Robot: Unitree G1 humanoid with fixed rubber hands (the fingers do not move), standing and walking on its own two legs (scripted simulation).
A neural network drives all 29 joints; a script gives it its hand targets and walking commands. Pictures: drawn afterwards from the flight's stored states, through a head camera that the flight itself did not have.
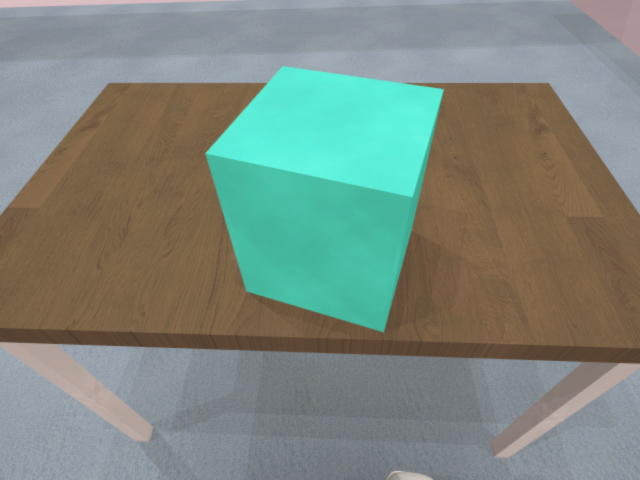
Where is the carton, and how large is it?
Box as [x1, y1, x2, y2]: [205, 66, 443, 331]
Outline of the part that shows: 282,66 205,153 245,288 247,291 383,331 413,221 443,89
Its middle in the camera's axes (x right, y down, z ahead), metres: +0.02 -0.05 +0.52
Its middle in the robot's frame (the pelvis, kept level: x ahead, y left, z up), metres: +0.44 +0.01 +0.11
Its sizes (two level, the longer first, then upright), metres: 0.210 0.200 0.250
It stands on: a table, 0.74 m high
